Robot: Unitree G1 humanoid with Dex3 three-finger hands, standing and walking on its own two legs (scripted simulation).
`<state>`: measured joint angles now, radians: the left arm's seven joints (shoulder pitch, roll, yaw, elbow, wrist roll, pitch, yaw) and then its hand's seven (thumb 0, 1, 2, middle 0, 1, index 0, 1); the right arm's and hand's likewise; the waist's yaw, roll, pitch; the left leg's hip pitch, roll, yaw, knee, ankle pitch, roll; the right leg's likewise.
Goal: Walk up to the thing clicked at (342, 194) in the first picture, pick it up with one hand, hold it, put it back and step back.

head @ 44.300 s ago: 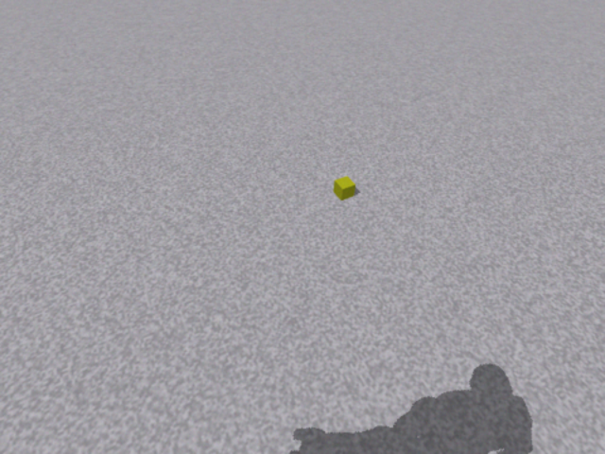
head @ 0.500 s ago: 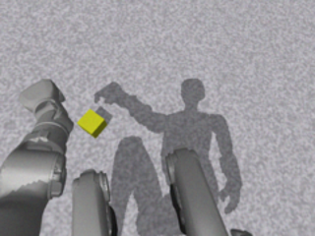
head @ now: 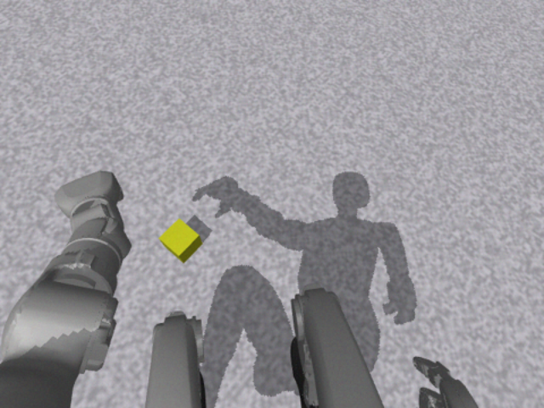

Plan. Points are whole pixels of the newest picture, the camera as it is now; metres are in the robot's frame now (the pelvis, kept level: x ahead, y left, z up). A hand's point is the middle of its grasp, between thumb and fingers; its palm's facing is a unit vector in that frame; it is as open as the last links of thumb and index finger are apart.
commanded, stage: withdraw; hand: left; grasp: from above
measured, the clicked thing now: (181, 241) +0.53 +0.15 -0.47
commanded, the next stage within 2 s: go down in 0.08 s
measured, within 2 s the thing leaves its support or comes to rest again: neither
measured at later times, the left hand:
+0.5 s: hand (135, 214) +0.53 +0.21 -0.24, palm faces -0.36 +0.02 -0.93, open 11.7 cm
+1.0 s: hand (113, 237) +0.45 +0.22 -0.17, palm faces -0.44 -0.24 -0.87, open 13.1 cm
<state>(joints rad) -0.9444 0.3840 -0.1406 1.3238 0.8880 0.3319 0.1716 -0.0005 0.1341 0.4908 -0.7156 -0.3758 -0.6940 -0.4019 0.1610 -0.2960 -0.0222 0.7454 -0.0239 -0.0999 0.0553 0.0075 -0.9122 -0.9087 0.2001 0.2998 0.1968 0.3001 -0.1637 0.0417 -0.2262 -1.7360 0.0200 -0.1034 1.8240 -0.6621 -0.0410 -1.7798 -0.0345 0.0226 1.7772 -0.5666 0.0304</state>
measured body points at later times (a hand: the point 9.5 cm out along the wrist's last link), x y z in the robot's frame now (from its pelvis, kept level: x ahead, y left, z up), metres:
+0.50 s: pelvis -0.01 +0.03 -0.11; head +0.24 +0.06 +0.26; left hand +0.54 +0.21 -0.19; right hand +0.00 -0.24 -0.23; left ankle +0.07 +0.16 -0.47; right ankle +0.10 -0.14 -0.47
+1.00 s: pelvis -0.01 +0.04 -0.05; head +0.18 +0.06 +0.36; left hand +0.47 +0.24 -0.12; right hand +0.05 -0.25 -0.17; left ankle +0.07 +0.16 -0.47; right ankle +0.10 -0.14 -0.47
